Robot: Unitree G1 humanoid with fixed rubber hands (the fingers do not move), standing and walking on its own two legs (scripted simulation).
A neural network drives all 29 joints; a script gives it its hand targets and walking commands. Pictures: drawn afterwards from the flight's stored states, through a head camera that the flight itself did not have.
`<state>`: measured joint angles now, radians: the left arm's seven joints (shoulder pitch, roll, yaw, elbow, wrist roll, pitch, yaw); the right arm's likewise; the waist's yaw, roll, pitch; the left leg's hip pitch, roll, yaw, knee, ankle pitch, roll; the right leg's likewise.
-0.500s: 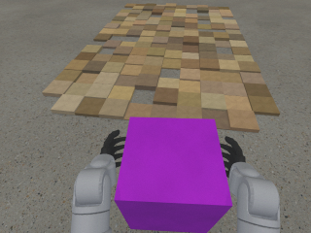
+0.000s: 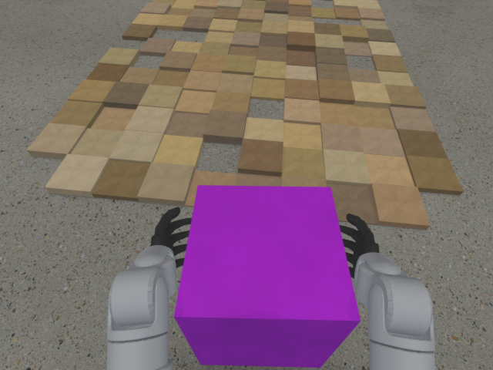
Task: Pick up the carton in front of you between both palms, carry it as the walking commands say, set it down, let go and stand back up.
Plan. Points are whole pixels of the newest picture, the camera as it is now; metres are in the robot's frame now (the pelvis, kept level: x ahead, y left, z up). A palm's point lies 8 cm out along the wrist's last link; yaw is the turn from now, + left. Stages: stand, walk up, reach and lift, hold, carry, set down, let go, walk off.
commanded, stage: carry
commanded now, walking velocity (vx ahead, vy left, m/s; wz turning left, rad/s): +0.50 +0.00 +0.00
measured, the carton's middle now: (262, 280) +0.27 +0.00 -0.01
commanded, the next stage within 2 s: none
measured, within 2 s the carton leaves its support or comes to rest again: neither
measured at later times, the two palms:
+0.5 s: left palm (200, 111) +0.59 +0.13 +0.08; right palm (337, 110) +0.62 -0.17 +0.07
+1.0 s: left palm (196, 6) +0.99 +0.18 +0.13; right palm (302, 9) +0.99 -0.12 +0.14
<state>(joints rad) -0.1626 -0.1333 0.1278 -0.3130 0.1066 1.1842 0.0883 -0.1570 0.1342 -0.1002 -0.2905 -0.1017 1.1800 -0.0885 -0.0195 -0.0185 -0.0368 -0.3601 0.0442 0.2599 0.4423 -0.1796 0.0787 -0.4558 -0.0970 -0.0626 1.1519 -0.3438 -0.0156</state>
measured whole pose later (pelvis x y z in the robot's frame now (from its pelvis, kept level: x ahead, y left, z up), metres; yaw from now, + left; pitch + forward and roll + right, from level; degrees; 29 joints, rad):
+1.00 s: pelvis +0.66 +0.03 +0.00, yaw +1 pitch +4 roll -1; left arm -0.51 -0.09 0.21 -0.39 0.08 1.36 0.11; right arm -0.49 0.11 -0.19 -0.39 -0.07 1.35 -0.13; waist -0.04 -0.02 0.02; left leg -0.37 0.02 0.23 0.48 -0.19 0.10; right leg -0.51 -0.06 -0.04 1.25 -0.34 -0.05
